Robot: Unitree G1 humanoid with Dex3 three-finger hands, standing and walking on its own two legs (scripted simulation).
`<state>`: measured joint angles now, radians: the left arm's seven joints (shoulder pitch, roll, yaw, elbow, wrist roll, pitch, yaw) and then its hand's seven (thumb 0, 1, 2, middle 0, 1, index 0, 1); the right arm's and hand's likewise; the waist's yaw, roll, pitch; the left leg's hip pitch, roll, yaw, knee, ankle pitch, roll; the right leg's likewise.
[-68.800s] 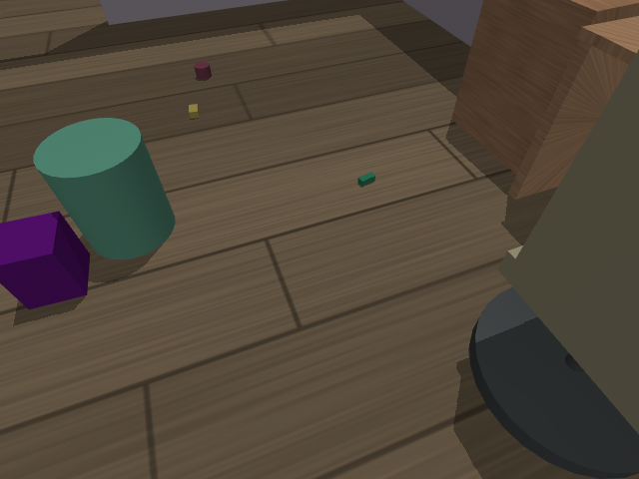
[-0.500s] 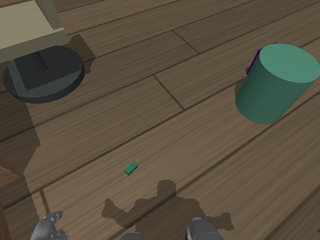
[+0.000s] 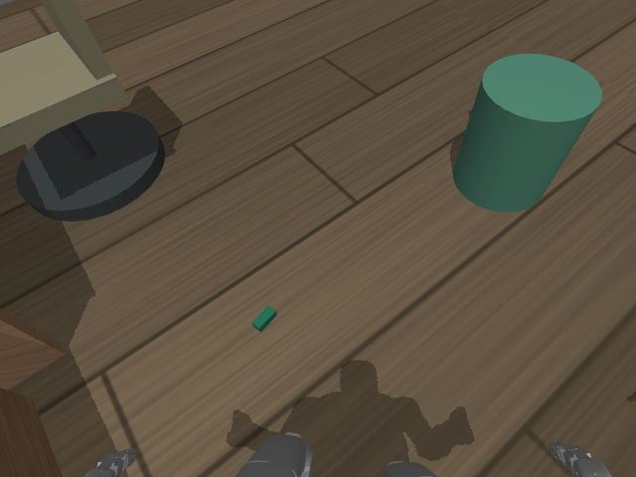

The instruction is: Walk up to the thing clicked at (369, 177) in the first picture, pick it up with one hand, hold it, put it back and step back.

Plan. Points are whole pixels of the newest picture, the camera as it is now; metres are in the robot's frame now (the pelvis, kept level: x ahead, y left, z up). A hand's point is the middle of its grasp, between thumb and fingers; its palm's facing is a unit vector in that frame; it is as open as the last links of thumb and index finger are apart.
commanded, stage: step back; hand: left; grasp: from above
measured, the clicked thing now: (264, 318) +0.61 +0.26 -0.75
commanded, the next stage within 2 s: none
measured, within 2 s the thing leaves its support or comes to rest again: neither
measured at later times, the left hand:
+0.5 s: hand out of the picture -0.08 +0.29 -0.16, palm faces +0.06 -0.93 -0.36, open 7.4 cm
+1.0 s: hand out of the picture -0.22 +0.24 -0.12, palm faces +0.06 -0.89 -0.46, open 7.4 cm
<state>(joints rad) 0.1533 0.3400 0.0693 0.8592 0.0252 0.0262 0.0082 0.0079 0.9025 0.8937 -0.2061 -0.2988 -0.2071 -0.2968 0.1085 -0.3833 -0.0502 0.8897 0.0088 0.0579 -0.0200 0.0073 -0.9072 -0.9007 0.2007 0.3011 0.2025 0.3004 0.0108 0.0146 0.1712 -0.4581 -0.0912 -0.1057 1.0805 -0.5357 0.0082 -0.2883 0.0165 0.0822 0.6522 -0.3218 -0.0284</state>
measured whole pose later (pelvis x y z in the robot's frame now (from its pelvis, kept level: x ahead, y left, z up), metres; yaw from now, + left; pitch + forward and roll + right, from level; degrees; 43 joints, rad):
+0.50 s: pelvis -0.14 +0.02 +0.01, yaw +2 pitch -1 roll -2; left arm 0.20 0.41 0.09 0.84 0.01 0.06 0.02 0.01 0.90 0.89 -0.20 -0.30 -0.20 -0.30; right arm 0.13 -0.34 -0.04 0.85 -0.03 0.02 -0.01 0.01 -0.90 -0.90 0.20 0.30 0.21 0.30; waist 0.02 -0.05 0.16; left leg -0.33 0.01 -0.01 0.55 -0.19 0.03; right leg -0.42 0.12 0.18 1.20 -0.46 0.02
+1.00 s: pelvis -0.31 -0.04 +0.00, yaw +4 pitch -1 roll +2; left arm 0.16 0.35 0.09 0.79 0.05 0.04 0.02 0.01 0.90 0.89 -0.21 -0.30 -0.21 -0.30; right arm 0.26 -0.41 -0.06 0.91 -0.02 0.05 -0.03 0.01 -0.91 -0.90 0.20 0.30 0.20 0.30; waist 0.00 0.04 0.14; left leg -0.39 -0.08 -0.11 1.00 -0.49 -0.03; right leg -0.35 -0.04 -0.04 0.60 -0.24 -0.03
